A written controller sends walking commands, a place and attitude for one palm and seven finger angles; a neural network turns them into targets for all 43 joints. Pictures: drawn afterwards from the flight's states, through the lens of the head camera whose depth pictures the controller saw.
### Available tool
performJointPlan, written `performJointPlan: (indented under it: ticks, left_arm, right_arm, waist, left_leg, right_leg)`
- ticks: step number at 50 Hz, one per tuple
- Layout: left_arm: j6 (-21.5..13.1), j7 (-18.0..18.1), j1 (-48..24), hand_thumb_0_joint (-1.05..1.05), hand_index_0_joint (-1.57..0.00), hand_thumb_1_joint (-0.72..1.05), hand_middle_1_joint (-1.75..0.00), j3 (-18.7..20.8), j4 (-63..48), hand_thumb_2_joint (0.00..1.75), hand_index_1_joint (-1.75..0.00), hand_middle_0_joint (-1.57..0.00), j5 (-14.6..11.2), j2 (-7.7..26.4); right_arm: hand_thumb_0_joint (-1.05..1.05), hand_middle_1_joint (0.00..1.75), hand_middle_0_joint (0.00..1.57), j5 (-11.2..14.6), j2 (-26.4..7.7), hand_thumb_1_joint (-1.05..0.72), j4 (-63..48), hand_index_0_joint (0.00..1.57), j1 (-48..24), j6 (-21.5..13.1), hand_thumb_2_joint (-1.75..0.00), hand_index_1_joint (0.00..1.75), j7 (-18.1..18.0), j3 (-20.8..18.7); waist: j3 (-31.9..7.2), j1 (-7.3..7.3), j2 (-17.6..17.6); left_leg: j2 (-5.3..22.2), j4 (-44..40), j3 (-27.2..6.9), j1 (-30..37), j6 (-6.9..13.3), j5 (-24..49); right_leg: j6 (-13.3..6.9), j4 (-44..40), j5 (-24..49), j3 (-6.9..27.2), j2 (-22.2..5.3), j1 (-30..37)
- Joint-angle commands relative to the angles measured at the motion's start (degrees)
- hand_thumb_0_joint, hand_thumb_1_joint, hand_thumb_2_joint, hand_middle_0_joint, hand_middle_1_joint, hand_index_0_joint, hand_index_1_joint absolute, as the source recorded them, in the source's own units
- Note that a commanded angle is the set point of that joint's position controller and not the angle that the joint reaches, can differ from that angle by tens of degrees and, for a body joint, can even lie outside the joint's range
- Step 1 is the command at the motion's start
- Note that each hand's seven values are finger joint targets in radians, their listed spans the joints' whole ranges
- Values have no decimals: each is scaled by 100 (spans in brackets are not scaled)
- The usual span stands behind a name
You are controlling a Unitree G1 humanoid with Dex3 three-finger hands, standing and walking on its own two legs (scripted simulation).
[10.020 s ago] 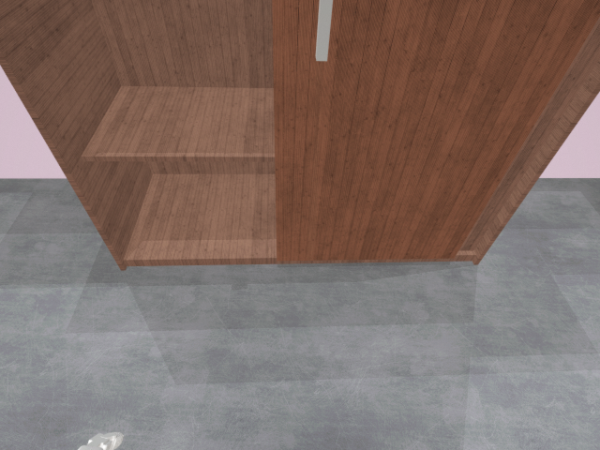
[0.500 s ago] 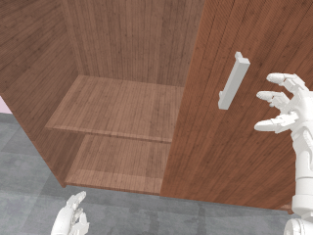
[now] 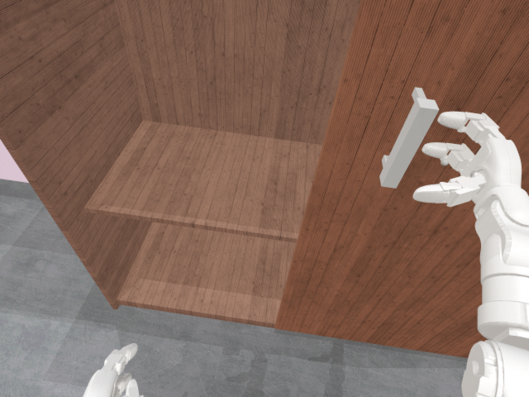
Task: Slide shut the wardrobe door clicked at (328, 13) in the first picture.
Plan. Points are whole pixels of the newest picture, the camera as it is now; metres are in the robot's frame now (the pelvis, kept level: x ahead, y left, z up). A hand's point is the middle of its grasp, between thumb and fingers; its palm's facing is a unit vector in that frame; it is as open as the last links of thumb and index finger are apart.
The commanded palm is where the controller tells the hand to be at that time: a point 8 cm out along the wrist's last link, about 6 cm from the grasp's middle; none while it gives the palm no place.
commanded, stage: move the hooked fingers beside the handle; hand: right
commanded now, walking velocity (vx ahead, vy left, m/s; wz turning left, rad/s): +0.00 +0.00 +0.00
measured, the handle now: (402, 138) +0.46 -0.16 +0.19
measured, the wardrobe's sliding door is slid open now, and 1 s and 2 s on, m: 0.61 0.61 0.61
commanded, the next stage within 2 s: none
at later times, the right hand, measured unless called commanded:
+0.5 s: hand (448, 161) +0.41 -0.22 +0.19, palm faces +0.08 +1.00 -0.02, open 13.6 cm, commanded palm +0.39 -0.27 +0.19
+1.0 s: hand (448, 161) +0.41 -0.22 +0.19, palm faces +0.09 +1.00 -0.03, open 13.5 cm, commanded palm +0.41 -0.25 +0.18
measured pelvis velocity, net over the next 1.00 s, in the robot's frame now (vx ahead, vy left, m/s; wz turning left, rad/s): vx -0.02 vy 0.00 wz -0.02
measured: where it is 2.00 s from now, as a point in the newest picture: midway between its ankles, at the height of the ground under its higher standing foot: outside the picture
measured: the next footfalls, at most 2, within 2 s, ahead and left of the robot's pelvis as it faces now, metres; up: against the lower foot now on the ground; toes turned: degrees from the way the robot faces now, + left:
none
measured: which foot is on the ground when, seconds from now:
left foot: down 0.00-1.00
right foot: down 0.00-1.00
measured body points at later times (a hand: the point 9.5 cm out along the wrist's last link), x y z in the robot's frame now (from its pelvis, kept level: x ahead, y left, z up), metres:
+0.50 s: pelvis +0.00 +0.00 +0.00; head +0.00 +0.02 +0.45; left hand +0.12 +0.26 -0.11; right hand +0.40 -0.27 +0.20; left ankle -0.05 +0.12 -0.73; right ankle +0.03 -0.13 -0.73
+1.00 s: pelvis -0.02 +0.00 -0.01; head -0.01 +0.01 +0.44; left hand +0.08 +0.26 -0.12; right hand +0.40 -0.27 +0.20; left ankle -0.05 +0.12 -0.73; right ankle +0.03 -0.13 -0.73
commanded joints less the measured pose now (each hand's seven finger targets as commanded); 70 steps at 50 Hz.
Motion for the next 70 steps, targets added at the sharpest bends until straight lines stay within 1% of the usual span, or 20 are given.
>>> performJointPlan:
  ticks: [1, 3, 7, 14, 17, 19, 24, 26, 29, 33, 34, 37, 39, 40, 46, 58, 60, 65, 67, 70]
  left_arm:
    - [-259, 21, -299, 0, -20, 90, -30, 292, -755, 90, -30, -20, -6, 718]
    - [-247, 28, -310, 0, -20, 90, -30, 301, -786, 90, -30, -20, -10, 715]
    - [-214, 29, -326, 0, -20, 90, -30, 294, -821, 90, -30, -20, -22, 708]
    - [-156, 39, -263, 0, -20, 90, -30, 307, -854, 90, -30, -20, -32, 742]
    - [-154, 51, -231, 0, -20, 90, -30, 301, -844, 90, -30, -20, -47, 735]
    - [-149, 56, -179, 0, -20, 90, -30, 305, -807, 90, -30, -20, -48, 754]
    - [-154, 50, -101, 0, -20, 90, -30, 328, -769, 90, -30, -20, -39, 768]
    - [-134, 58, -75, 0, -20, 90, -30, 313, -739, 90, -30, -20, -56, 776]
    - [-124, 70, -20, 0, -20, 90, -30, 321, -677, 90, -30, -20, -59, 798]
    - [-152, 65, 66, 0, -20, 90, -30, 307, -625, 90, -30, -20, -59, 792]
    - [-155, 56, 97, 0, -20, 90, -30, 323, -611, 90, -30, -20, -53, 799]
    - [-194, 45, 93, 0, -20, 90, -30, 316, -609, 90, -30, -20, -67, 773]
    - [-206, 39, 136, 0, -20, 90, -30, 314, -555, 90, -30, -20, -61, 777]
    - [-228, 30, 153, 0, -20, 90, -30, 322, -559, 90, -30, -20, -59, 798]
    - [-320, 29, 227, 0, -20, 90, -30, 292, -458, 90, -30, -20, -71, 786]
    - [-508, 48, 418, 0, -20, 90, -30, 282, -280, 90, -30, -20, -90, 834]
    - [-517, 60, 441, 0, -20, 90, -30, 278, -260, 90, -30, -20, -95, 871]
    - [-572, 91, 487, 0, -20, 90, -30, 254, -259, 90, -30, -20, -110, 895]
    - [-583, 109, 516, 0, -20, 90, -30, 250, -264, 90, -30, -20, -123, 907]
    - [-577, 112, 549, 0, -20, 90, -30, 243, -268, 90, -30, -20, -118, 916]
  right_arm:
    - [0, 120, 30, 92, -1670, 50, -1069, 30, -2654, -449, -30, 120, -51, -401]
    - [0, 120, 30, 90, -1868, 50, -1008, 30, -2519, -465, -30, 120, -11, -599]
    - [0, 120, 30, 101, -1840, 50, -948, 30, -2467, -472, -30, 120, 44, -554]
    - [0, 120, 30, 101, -2057, 50, -756, 30, -2318, -482, -30, 120, 100, -708]
    - [0, 120, 30, 67, -1807, 50, -630, 30, -2761, -504, -30, 120, 114, -385]
    - [0, 120, 30, 58, -1944, 50, -468, 30, -2675, -509, -30, 120, 89, -501]
    - [0, 120, 30, 67, -1830, 50, -305, 30, -2758, -539, -30, 120, 84, -412]
    - [0, 120, 30, 63, -1681, 50, -73, 30, -2942, -520, -30, 120, 116, -212]
    - [0, 120, 30, 37, -1825, 50, 178, 30, -3070, -590, -30, 120, 89, -296]
    - [0, 120, 30, 12, -1614, 50, 439, 30, -3496, -691, -30, 120, 83, -36]
    - [0, 120, 30, 14, -1625, 50, 498, 30, -3427, -741, -30, 120, 65, -69]
    - [0, 120, 30, 0, -1424, 50, 516, 30, -3631, -824, -30, 120, 56, 121]
    - [0, 120, 30, 3, -1286, 50, 733, 30, -3660, -885, -30, 120, 35, 219]
    - [0, 120, 30, 0, -1444, 50, 656, 30, -3747, -937, -30, 120, 21, 108]
    - [0, 120, 30, -36, -1074, 50, 1132, 30, -4079, -1052, -30, 120, 10, 459]
    - [0, 120, 30, -34, -643, 50, 1658, 30, -4450, -1184, -30, 120, -73, 836]
    - [0, 120, 30, -10, -857, 50, 1708, 30, -4406, -1183, -30, 120, -88, 705]
    - [0, 120, 30, 33, -937, 50, 1903, 30, -4324, -1163, -30, 120, -11, 661]
    - [0, 120, 30, 52, -957, 50, 1994, 30, -4277, -1133, -30, 120, 33, 649]
    - [0, 120, 30, 36, -1097, 50, 1965, 30, -4356, -1150, -30, 120, 46, 588]
  waist:
    - [-1639, 68, 321]
    - [-1658, 7, 196]
    - [-1537, 32, 167]
    - [-1504, 10, 297]
    - [-1318, 154, 153]
    - [-1339, 123, 221]
    - [-1462, 155, 285]
    - [-1301, 253, 348]
    - [-1195, 247, 359]
    - [-1146, 357, 266]
    - [-1213, 324, 517]
    - [-1250, 374, 213]
    - [-1111, 403, 463]
    - [-1217, 379, 327]
    - [-949, 492, 357]
    - [-923, 609, 296]
    - [-903, 604, 443]
    - [-877, 584, 386]
    - [-821, 602, 558]
    - [-824, 600, 366]
  left_leg:
    - [-166, -357, 154, -273, 91, 2339]
    - [-165, -359, 142, -254, 101, 2274]
    - [-167, -366, 138, -306, 99, 2248]
    - [-162, -369, 124, -242, 93, 2261]
    - [-167, -403, 123, -549, 81, 1917]
    - [-170, -434, 110, -524, 100, 1801]
    - [-168, -418, 93, -539, 89, 1884]
    - [-163, -420, 92, -679, 67, 1772]
    - [-165, -463, 76, -795, 79, 1437]
    - [-165, -442, 95, -1022, 81, 1160]
    - [-169, -447, 95, -933, 85, 1184]
    - [-166, -425, 76, -1066, 87, 1072]
    - [-172, -460, 85, -1124, 86, 904]
    - [-173, -444, 66, -1124, 86, 864]
    - [-174, -428, 76, -1442, 86, 418]
    - [-152, -292, 63, -1832, 85, -71]
    - [-146, -318, 31, -1801, 69, -128]
    - [-143, -282, 3, -1865, 67, -286]
    - [-143, -295, -5, -1902, 45, -334]
    - [-133, -264, -5, -1899, 52, -315]
  right_leg:
    - [-345, -117, 1340, -26, 164, 1403]
    - [-335, -130, 1298, -40, 159, 1399]
    - [-339, -123, 1246, -49, 153, 1339]
    - [-356, -88, 1216, -87, 151, 1177]
    - [-346, -116, 939, -58, 148, 1194]
    - [-357, -86, 876, -44, 147, 1142]
    - [-371, -34, 924, -57, 159, 1161]
    - [-362, -55, 775, -47, 157, 1051]
    - [-367, -50, 562, -33, 136, 965]
    - [-345, -73, 347, 29, 136, 965]
    - [-367, -38, 382, 30, 134, 918]
    - [-349, -42, 288, 35, 139, 1006]
    - [-367, -40, 146, 40, 124, 893]
    - [-357, -45, 113, 52, 130, 917]
    - [-344, -80, -325, 100, 113, 778]
    - [-296, -76, -952, 176, 80, 587]
    - [-321, -29, -951, 148, 75, 445]
    - [-306, -20, -1097, 146, 62, 285]
    - [-308, -13, -1125, 132, 45, 205]
    - [-297, 10, -1105, 131, 45, 149]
